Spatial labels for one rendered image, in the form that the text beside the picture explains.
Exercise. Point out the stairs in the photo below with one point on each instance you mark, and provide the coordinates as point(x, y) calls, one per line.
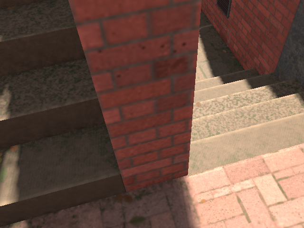
point(55, 150)
point(241, 115)

